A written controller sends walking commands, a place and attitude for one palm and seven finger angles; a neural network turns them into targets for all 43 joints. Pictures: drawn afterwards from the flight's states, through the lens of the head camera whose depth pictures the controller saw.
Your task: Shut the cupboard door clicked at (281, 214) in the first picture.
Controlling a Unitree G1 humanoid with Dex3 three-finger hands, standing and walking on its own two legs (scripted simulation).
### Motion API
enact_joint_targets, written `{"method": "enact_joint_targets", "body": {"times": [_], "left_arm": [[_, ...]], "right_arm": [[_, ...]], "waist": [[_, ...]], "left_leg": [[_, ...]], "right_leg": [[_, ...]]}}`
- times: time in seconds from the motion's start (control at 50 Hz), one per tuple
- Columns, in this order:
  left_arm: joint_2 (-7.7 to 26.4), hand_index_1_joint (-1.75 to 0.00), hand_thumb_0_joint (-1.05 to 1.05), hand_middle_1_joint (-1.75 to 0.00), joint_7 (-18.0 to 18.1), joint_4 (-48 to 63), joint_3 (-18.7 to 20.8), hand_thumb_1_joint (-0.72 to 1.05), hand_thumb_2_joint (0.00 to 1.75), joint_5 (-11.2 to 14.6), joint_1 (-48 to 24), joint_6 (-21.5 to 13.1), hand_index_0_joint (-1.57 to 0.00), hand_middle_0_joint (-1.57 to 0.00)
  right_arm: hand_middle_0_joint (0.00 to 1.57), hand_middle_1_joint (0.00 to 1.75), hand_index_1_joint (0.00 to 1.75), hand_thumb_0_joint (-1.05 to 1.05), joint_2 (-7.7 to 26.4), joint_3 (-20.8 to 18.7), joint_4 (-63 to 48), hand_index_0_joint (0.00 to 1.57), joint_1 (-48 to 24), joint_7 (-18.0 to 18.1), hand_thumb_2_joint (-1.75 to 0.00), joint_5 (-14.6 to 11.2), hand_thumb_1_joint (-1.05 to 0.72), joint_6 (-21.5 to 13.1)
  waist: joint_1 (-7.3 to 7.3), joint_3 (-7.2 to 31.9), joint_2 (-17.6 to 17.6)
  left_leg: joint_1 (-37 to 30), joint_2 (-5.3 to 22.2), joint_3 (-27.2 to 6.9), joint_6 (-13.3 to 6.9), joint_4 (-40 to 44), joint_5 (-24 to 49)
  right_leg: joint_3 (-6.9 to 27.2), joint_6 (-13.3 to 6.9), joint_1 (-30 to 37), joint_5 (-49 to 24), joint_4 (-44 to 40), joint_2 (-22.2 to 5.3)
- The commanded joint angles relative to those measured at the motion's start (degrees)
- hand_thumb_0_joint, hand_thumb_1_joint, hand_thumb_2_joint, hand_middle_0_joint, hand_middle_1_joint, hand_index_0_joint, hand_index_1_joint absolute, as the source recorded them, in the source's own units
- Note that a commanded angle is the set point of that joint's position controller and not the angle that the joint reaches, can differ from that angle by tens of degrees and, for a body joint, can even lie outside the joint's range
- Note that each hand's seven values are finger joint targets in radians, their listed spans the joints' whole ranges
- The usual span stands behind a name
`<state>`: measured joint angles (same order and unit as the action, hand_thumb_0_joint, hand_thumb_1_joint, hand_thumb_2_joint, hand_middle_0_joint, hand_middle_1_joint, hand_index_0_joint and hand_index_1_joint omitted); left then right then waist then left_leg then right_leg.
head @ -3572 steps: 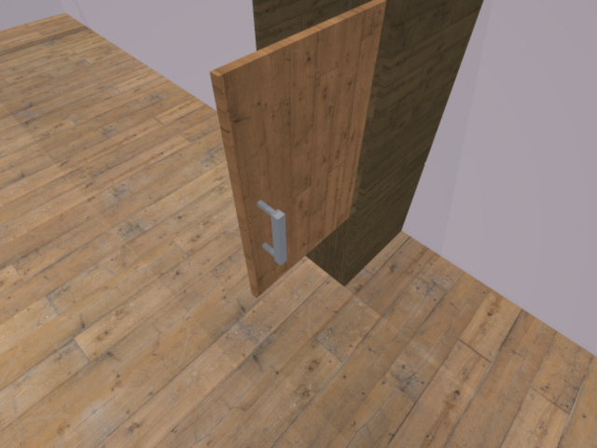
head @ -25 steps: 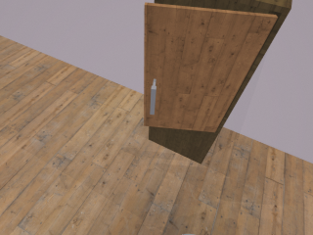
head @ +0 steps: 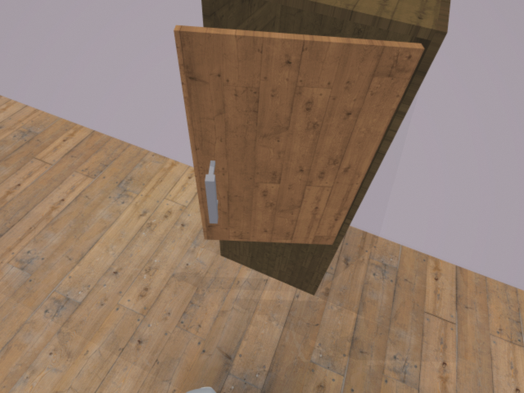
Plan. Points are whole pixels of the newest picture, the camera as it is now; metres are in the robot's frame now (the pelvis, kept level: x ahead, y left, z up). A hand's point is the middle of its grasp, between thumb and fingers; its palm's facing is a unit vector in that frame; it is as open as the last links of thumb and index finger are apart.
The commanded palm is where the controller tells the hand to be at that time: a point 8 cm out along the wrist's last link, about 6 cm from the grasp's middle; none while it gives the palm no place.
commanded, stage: come to a stop and stand still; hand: left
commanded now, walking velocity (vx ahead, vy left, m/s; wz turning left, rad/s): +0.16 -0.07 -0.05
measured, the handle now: (213, 193) +0.52 +0.13 -0.09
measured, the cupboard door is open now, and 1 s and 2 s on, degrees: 23 23 23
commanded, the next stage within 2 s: look again from close up in 1.10 s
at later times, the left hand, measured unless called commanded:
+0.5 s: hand out of the picture +0.13 +0.15 -0.16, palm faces +0.00 -0.97 -0.24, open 7.4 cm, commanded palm none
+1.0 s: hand out of the picture +0.08 +0.21 -0.15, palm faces -0.05 -0.95 -0.29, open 7.4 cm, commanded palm none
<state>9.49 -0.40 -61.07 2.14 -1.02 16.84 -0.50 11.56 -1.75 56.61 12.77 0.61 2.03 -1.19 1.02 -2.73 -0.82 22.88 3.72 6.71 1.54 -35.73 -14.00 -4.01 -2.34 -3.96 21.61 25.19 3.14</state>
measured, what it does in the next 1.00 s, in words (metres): steps on the spot: left foot, then right foot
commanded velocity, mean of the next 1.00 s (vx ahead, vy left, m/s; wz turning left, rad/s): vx -0.08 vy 0.04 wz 0.00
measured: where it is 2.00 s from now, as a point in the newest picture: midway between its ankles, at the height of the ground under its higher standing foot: outside the picture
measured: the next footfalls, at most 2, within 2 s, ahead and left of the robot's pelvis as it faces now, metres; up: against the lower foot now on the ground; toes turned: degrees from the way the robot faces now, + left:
left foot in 0.02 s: +0.11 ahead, +0.09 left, +0.00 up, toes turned +7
right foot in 0.32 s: +0.09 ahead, -0.13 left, +0.00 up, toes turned -3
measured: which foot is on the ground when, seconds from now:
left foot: up 0.00-0.00, down 0.02-0.34, up 0.36-0.60, down 0.62-1.00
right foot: down 0.00-0.02, up 0.04-0.30, down 0.32-1.00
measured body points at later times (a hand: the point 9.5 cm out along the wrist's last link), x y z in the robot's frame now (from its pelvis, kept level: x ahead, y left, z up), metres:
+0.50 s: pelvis +0.06 -0.04 +0.01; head +0.11 -0.05 +0.45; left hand +0.13 +0.20 -0.14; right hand +0.11 -0.29 -0.15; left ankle +0.02 +0.07 -0.69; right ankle +0.08 -0.17 -0.73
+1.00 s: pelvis +0.04 +0.01 +0.00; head +0.05 -0.03 +0.45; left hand +0.08 +0.26 -0.13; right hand +0.11 -0.22 -0.15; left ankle +0.04 +0.07 -0.73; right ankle +0.05 -0.12 -0.73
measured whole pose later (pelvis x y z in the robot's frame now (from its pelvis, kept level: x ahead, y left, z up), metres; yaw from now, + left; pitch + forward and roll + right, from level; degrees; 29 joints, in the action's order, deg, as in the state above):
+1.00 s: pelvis +0.04 +0.01 +0.00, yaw -4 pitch +0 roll +1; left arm 10.4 1.5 -57.5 -0.6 -1.0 16.2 1.0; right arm 11.5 -0.6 52.2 13.2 1.1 1.2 -0.8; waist -0.2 -1.3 3.9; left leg 11.8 -3.3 7.9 -4.8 -27.6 -16.0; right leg 1.4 0.9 -16.3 15.5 32.1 -2.0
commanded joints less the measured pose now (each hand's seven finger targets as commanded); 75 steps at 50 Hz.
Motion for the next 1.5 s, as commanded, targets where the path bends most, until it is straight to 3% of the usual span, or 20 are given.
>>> {"method": "enact_joint_targets", "body": {"times": [0.0, 0.04, 0.08, 0.12, 0.24, 0.32, 0.36, 0.44, 0.52, 0.56, 0.58, 0.6, 0.64, 0.68, 0.74, 0.78, 0.82, 0.88, 0.96, 1.48], "left_arm": [[4.65, -0.30, 0.00, -0.30, 0.23, 5.13, 1.02, 0.90, 0.90, 0.61, 1.42, -0.74, -0.20, -0.20], [5.93, -0.30, 0.00, -0.30, 0.59, 5.90, 1.18, 0.90, 0.90, -0.32, -2.47, 0.12, -0.20, -0.20], [4.06, -0.30, 0.00, -0.30, 0.24, 5.38, 1.38, 0.90, 0.90, -0.09, -3.21, 0.99, -0.20, -0.20], [2.29, -0.30, 0.00, -0.30, 0.52, 3.87, 0.93, 0.90, 0.90, 0.29, -0.15, 2.05, -0.20, -0.20], [4.63, -0.30, 0.00, -0.30, 1.33, 3.63, 1.21, 0.90, 0.90, -0.42, 1.83, 2.14, -0.20, -0.20], [12.78, -0.30, 0.00, -0.30, 1.68, 5.85, 1.86, 0.90, 0.90, -0.90, -2.49, 1.31, -0.20, -0.20], [12.15, -0.30, 0.00, -0.30, 2.08, 5.69, 2.22, 0.90, 0.90, -0.87, -3.32, 0.70, -0.20, -0.20], [12.47, -0.30, 0.00, -0.30, 3.04, 5.63, 3.11, 0.90, 0.90, -0.92, -2.55, 0.86, -0.20, -0.20], [12.66, -0.30, 0.00, -0.30, 3.16, 6.39, 3.33, 0.90, 0.90, -1.03, -3.64, 1.16, -0.20, -0.20], [11.90, -0.30, 0.00, -0.30, 3.06, 6.48, 3.10, 0.90, 0.90, -0.43, -5.30, 1.41, -0.20, -0.20], [10.04, -0.30, 0.00, -0.30, 2.91, 6.76, 2.66, 0.90, 0.90, 0.06, -5.06, 1.62, -0.20, -0.20], [9.29, -0.30, 0.00, -0.30, 5.04, 6.40, 1.20, 0.90, 0.90, 0.57, -1.43, 0.07, -0.20, -0.20], [9.15, -0.30, 0.00, -0.30, 4.35, 9.50, 0.14, 0.90, 0.90, -0.17, -2.34, 0.78, -0.20, -0.20], [7.98, -0.30, 0.00, -0.30, 3.52, 8.76, -0.19, 0.90, 0.90, -0.53, -3.55, 2.65, -0.20, -0.20], [6.41, -0.30, 0.00, -0.30, 2.44, 8.14, -0.33, 0.90, 0.90, -0.26, -1.54, 1.86, -0.20, -0.20], [6.92, -0.30, 0.00, -0.30, 2.27, 7.77, -0.54, 0.90, 0.90, -0.21, -0.30, 0.85, -0.20, -0.20], [8.42, -0.30, 0.00, -0.30, 2.22, 8.00, -1.14, 0.90, 0.90, -0.30, -1.40, 0.17, -0.20, -0.20], [8.59, -0.30, 0.00, -0.30, 2.34, 8.20, -1.19, 0.90, 0.90, -0.10, -3.30, -0.11, -0.20, -0.20], [8.24, -0.30, 0.00, -0.30, 2.37, 7.60, -1.12, 0.90, 0.90, -0.14, -1.64, 0.11, -0.20, -0.20], [5.69, -0.30, 0.00, -0.30, 2.56, -0.66, -2.35, 0.90, 0.90, 0.51, -0.47, -0.78, -0.20, -0.20]], "right_arm": [[0.20, 0.30, 0.30, 0.00, 14.47, -2.82, 2.28, 0.20, 18.70, 1.49, -0.90, 0.75, -0.90, -1.23], [0.20, 0.30, 0.30, 0.00, 12.09, -1.91, 0.32, 0.20, 12.47, 2.32, -0.90, 0.00, -0.90, -0.50], [0.20, 0.30, 0.30, 0.00, 7.56, -0.50, -1.33, 0.20, 5.21, 2.60, -0.90, 0.00, -0.90, -0.59], [0.20, 0.30, 0.30, 0.00, 7.03, -0.17, -1.16, 0.20, 1.63, 2.62, -0.90, -0.30, -0.90, -0.35], [0.20, 0.30, 0.30, 0.00, 7.40, -1.87, 0.01, 0.20, -0.48, 1.70, -0.90, -1.30, -0.90, 1.34], [0.20, 0.30, 0.30, 0.00, 2.39, -2.23, -0.95, 0.20, 2.77, 0.29, -0.90, -1.66, -0.90, 3.17], [0.20, 0.30, 0.30, 0.00, 3.43, -2.45, -1.13, 0.20, 1.65, 0.61, -0.90, -1.32, -0.90, 3.82], [0.20, 0.30, 0.30, 0.00, 4.04, -2.05, -1.93, 0.20, 0.21, 0.72, -0.90, -1.87, -0.90, 3.31], [0.20, 0.30, 0.30, 0.00, 3.45, -1.62, -2.54, 0.20, 0.66, 0.43, -0.90, -1.83, -0.90, 3.16], [0.20, 0.30, 0.30, 0.00, 3.29, -1.43, -1.03, 0.20, 4.47, 0.35, -0.90, -1.65, -0.90, 2.59], [0.20, 0.30, 0.30, 0.00, 5.18, -1.52, -0.85, 0.20, 5.02, 0.35, -0.90, -1.34, -0.90, 2.01], [0.20, 0.30, 0.30, 0.00, 9.03, -2.85, -5.70, 0.20, 1.36, 0.23, -0.90, -1.98, -0.90, 0.70], [0.20, 0.30, 0.30, 0.00, 7.13, -1.47, -8.68, 0.20, 0.02, -0.28, -0.90, -0.37, -0.90, 1.04], [0.20, 0.30, 0.30, 0.00, 7.08, -1.06, -10.24, 0.20, 1.22, 0.92, -0.90, -0.55, -0.90, 1.08], [0.20, 0.30, 0.30, 0.00, 7.22, -0.98, -11.42, 0.20, -0.87, 0.96, -0.90, -0.46, -0.90, 0.94], [0.20, 0.30, 0.30, 0.00, 6.96, -0.76, -11.43, 0.20, -0.88, 0.95, -0.90, -1.01, -0.90, 0.53], [0.20, 0.30, 0.30, 0.00, 5.80, -0.42, -10.44, 0.20, 1.54, 0.66, -0.90, -1.33, -0.90, 0.20], [0.20, 0.30, 0.30, 0.00, 6.25, -0.50, -7.90, 0.20, 3.94, 0.46, -0.90, -1.10, -0.90, 0.17], [0.20, 0.30, 0.30, 0.00, 6.85, -0.24, -6.03, 0.20, 3.02, 0.51, -0.90, -0.89, -0.90, -0.71], [0.20, 0.30, 0.30, 0.00, 3.04, 1.69, 6.09, 0.20, 6.88, 1.28, -0.90, -1.39, -0.90, -1.08]], "waist": [[5.51, 8.21, 18.21], [3.28, 2.80, 13.12], [-0.01, -0.94, 8.21], [-1.83, 2.62, 8.16], [-3.04, 3.55, 6.72], [-0.29, 2.63, -7.49], [-1.54, 3.03, -14.87], [-3.08, 7.75, -10.63], [-2.54, 7.91, -10.87], [-0.54, 8.44, -8.57], [-0.49, 8.93, -3.77], [-0.74, 14.01, 12.11], [-1.72, 9.50, 24.31], [-1.10, -1.05, 18.57], [-2.95, -0.22, 7.29], [-3.19, 1.37, 1.97], [-0.64, 0.81, -0.53], [0.49, 1.44, -6.38], [-0.81, 1.23, 0.68], [-0.90, 0.56, 0.10]], "left_leg": [[-28.79, 23.22, -31.11, -13.30, 17.53, 17.17], [-17.97, 22.86, -29.14, -14.52, 19.69, 12.90], [-8.17, 17.35, -18.34, -11.86, 20.44, 19.09], [-9.24, 13.89, -10.55, -10.45, 18.02, 26.72], [-5.92, 9.82, -6.78, -7.35, 12.32, 17.15], [-6.33, -3.44, -0.45, -0.36, -2.04, -9.14], [-2.77, -3.18, -3.99, -0.19, -12.44, -17.20], [2.74, -4.05, -6.50, 0.55, -15.78, -17.91], [-2.11, -4.18, -5.71, 0.87, -3.59, -12.04], [-11.96, -4.20, -4.13, 0.55, 11.89, 1.44], [-17.87, -0.43, -6.81, -0.54, 15.50, 8.53], [-17.19, 5.07, -4.08, -0.68, 9.18, 16.88], [-12.78, 5.70, -11.19, -4.10, 10.45, 25.51], [-5.96, 8.61, -14.40, -5.80, 15.95, 26.75], [-6.97, 7.88, -11.84, -9.51, 13.54, 22.94], [-6.50, 5.64, -11.56, -7.63, 11.72, 12.17], [-8.89, 1.21, -10.34, -4.96, 12.71, -0.40], [-11.50, 1.27, -10.00, -5.04, 13.99, -1.93], [-10.25, 3.04, -11.07, -5.34, 18.89, -1.14], [-14.12, 2.55, -7.60, -3.83, 18.11, 7.24]], "right_leg": [[-0.25, -0.37, -25.62, 13.52, 32.48, -0.47], [5.83, 0.42, -28.97, 11.29, 42.74, -4.81], [6.80, 2.30, -22.48, 5.78, 35.27, -7.13], [4.11, 3.26, -16.35, 3.94, 24.94, -6.35], [1.17, 3.23, -6.56, -11.47, 6.11, -4.53], [18.17, -4.64, -12.44, -25.87, -5.39, -21.05], [20.22, -8.60, -9.15, -39.77, -5.52, -22.57], [16.44, -9.81, 3.70, -56.67, 0.16, -22.41], [14.78, -8.04, 1.18, -48.78, 0.43, -20.50], [12.32, -3.96, -3.80, -37.51, 3.19, -17.36], [10.15, -1.35, -8.84, -27.69, 5.83, -13.97], [6.80, 0.15, -4.80, -26.32, 9.58, -11.68], [2.53, 0.75, -11.68, -5.37, 14.52, -6.45], [2.23, 1.36, -17.22, 8.41, 23.24, -4.05], [2.45, 1.29, -15.53, 2.02, 17.54, -5.18], [5.67, 0.73, -11.44, -5.66, 6.47, -5.94], [12.30, -1.71, -14.96, -7.26, 0.44, -9.82], [11.57, -1.20, -15.99, -5.36, 0.47, -8.62], [9.06, -0.30, -12.84, -7.80, 1.95, -7.20], [9.68, -0.30, -8.01, -16.56, -3.09, -9.17]]}}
